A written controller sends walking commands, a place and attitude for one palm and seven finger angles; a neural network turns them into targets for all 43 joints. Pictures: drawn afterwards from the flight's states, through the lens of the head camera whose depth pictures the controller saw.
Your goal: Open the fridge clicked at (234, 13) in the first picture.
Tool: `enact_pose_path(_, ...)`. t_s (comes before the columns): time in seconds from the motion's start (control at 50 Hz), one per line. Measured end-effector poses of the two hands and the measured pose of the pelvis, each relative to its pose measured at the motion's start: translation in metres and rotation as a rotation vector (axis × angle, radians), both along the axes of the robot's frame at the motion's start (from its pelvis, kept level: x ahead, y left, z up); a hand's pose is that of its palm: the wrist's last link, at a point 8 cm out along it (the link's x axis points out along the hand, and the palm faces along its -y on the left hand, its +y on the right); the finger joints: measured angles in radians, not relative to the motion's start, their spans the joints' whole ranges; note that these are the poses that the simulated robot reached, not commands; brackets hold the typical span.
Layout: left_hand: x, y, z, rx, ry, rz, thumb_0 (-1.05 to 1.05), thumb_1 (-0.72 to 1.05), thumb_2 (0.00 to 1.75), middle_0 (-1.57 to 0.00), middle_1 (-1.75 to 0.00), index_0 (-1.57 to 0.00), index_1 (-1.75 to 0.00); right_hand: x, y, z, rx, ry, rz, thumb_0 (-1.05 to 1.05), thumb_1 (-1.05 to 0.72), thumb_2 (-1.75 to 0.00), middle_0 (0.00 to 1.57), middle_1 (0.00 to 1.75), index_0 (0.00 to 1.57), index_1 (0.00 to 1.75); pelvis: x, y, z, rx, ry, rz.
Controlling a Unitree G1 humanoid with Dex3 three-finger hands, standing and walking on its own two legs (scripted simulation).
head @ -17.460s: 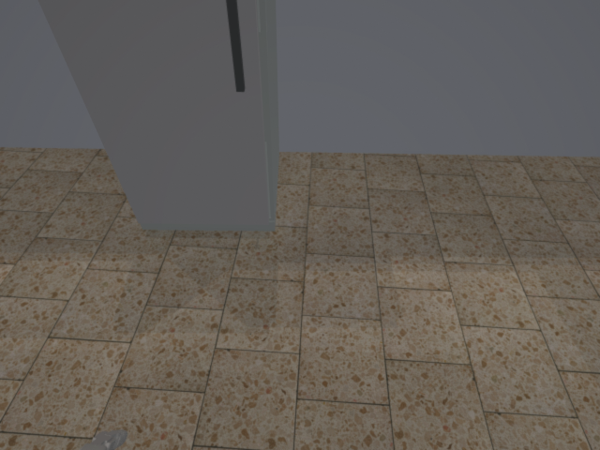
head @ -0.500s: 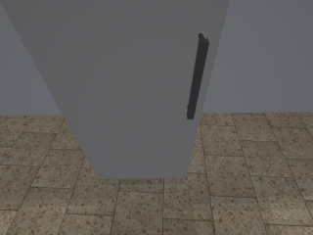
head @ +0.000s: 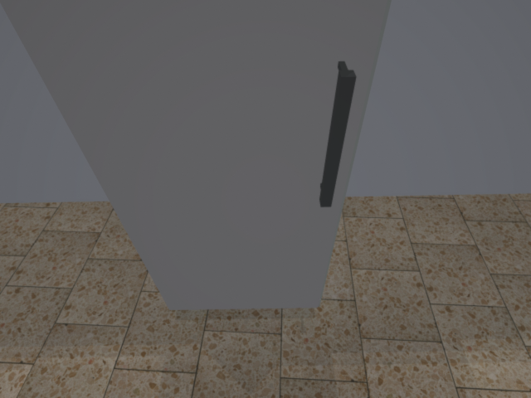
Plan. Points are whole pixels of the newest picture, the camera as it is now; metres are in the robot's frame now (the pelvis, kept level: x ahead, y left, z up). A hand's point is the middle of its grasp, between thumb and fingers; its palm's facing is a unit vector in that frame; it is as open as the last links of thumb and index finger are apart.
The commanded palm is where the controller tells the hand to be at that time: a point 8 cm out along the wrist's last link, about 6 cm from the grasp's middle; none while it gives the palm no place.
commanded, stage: shuffle to correct the standing spot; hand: right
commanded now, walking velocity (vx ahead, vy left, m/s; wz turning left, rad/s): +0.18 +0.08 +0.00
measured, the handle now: (332, 143) +0.54 -0.10 +0.10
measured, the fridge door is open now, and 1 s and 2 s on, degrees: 0 0 0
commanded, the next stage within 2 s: come to a stop and stand still in 0.10 s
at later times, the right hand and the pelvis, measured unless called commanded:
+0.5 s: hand out of the picture +0.04 -0.15 -0.19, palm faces +0.08 +0.99 -0.11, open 7.4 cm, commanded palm none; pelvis +0.08 -0.01 +0.00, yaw -1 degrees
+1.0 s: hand out of the picture +0.14 -0.13 -0.16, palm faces +0.01 +0.97 -0.25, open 7.4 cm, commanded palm none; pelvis +0.07 +0.05 -0.01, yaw +0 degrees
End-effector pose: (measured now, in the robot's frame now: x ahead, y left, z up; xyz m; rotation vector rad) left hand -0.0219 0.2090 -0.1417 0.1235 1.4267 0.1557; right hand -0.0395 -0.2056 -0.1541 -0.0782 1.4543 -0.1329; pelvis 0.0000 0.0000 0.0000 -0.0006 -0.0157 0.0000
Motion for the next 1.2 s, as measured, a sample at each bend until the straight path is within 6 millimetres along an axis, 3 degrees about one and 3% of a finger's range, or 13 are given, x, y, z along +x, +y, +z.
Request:
enact_pose_path(0.12, 0.001, 0.002, -0.005, -0.014, 0.040, 0.019, 0.01, 0.90, 0.90, -0.20, -0.30, -0.20, -0.30, 0.001, 0.008, -0.002, 0.005, 0.035, -0.022, 0.01, -0.91, -0.90, 0.20, 0.30, 0.20, 0.30, 0.018, 0.006, -0.004, -0.002, 0.018, -0.002)
enact_pose_path(0.2, 0.014, 0.004, -0.007, -0.013, 0.066, 0.007, 0.01, 0.90, 0.90, -0.20, -0.30, -0.20, -0.30, 0.002, 0.014, -0.004, 0.009, 0.056, -0.061, 0.01, -0.91, -0.90, 0.20, 0.30, 0.20, 0.30, 0.036, 0.009, -0.009, 0.016, 0.027, -0.019)
enact_pose_path(0.34, 0.084, 0.001, -0.003, 0.064, 0.020, -0.061, 0.02, 0.92, 0.90, -0.20, -0.30, -0.20, -0.30, 0.002, 0.022, -0.016, 0.062, 0.149, -0.120, 0.01, -0.91, -0.90, 0.20, 0.30, 0.20, 0.30, 0.070, -0.005, -0.015, 0.031, 0.015, -0.040)
enact_pose_path(0.4, 0.106, 0.002, 0.004, 0.095, -0.038, -0.039, 0.03, 0.93, 0.89, -0.20, -0.30, -0.20, -0.30, 0.017, 0.020, -0.013, 0.079, 0.176, -0.091, 0.01, -0.91, -0.90, 0.20, 0.30, 0.20, 0.30, 0.081, -0.012, -0.009, 0.022, 0.003, -0.014)
enact_pose_path(0.48, 0.120, 0.002, 0.010, 0.100, -0.066, -0.035, 0.03, 0.94, 0.89, -0.20, -0.30, -0.20, -0.30, 0.059, 0.004, -0.006, 0.046, 0.110, -0.050, 0.01, -0.91, -0.90, 0.20, 0.30, 0.20, 0.30, 0.081, -0.014, -0.001, 0.026, -0.002, -0.020)
enact_pose_path(0.62, 0.117, 0.014, 0.006, 0.065, -0.041, -0.036, 0.01, 0.92, 0.89, -0.21, -0.30, -0.20, -0.30, 0.132, -0.023, 0.002, -0.067, -0.082, -0.024, 0.01, -0.92, -0.90, 0.20, 0.30, 0.20, 0.30, 0.073, 0.003, 0.001, 0.017, -0.001, -0.030)
enact_pose_path(0.7, 0.118, 0.031, -0.006, 0.038, -0.052, -0.025, 0.01, 0.92, 0.89, -0.21, -0.30, -0.20, -0.30, 0.157, -0.023, 0.011, -0.122, -0.165, -0.002, 0.01, -0.92, -0.90, 0.20, 0.30, 0.20, 0.30, 0.072, 0.017, -0.004, 0.008, 0.001, -0.024)
enact_pose_path(0.74, 0.123, 0.043, -0.018, 0.022, -0.089, -0.006, 0.01, 0.92, 0.89, -0.21, -0.30, -0.20, -0.30, 0.164, -0.021, 0.007, -0.152, -0.210, 0.026, 0.01, -0.91, -0.90, 0.20, 0.30, 0.20, 0.30, 0.074, 0.026, -0.017, -0.022, 0.018, -0.013)
enact_pose_path(0.84, 0.137, 0.059, -0.026, 0.010, -0.202, 0.019, 0.01, 0.91, 0.89, -0.20, -0.30, -0.20, -0.30, 0.171, -0.005, 0.011, -0.160, -0.244, 0.083, 0.01, -0.91, -0.90, 0.20, 0.30, 0.20, 0.30, 0.070, 0.032, -0.022, -0.012, -0.025, -0.010)
enact_pose_path(0.94, 0.133, 0.061, -0.022, -0.023, -0.242, -0.001, 0.01, 0.91, 0.90, -0.20, -0.30, -0.20, -0.30, 0.176, 0.016, 0.021, -0.140, -0.279, 0.082, 0.01, -0.91, -0.90, 0.20, 0.30, 0.20, 0.30, 0.070, 0.043, -0.015, -0.022, -0.034, -0.006)
enact_pose_path(1.02, 0.122, 0.067, -0.022, -0.039, -0.203, -0.014, 0.01, 0.92, 0.90, -0.20, -0.30, -0.20, -0.30, 0.169, 0.031, 0.028, -0.132, -0.285, 0.081, 0.01, -0.91, -0.90, 0.20, 0.30, 0.20, 0.30, 0.066, 0.052, -0.010, -0.028, -0.025, -0.010)
enact_pose_path(1.2, 0.075, 0.077, -0.022, -0.050, -0.041, -0.017, 0.01, 0.91, 0.90, -0.20, -0.30, -0.20, -0.30, 0.140, 0.037, 0.027, -0.135, -0.176, 0.056, 0.01, -0.92, -0.90, 0.20, 0.30, 0.20, 0.30, 0.068, 0.065, -0.005, -0.027, -0.007, -0.023)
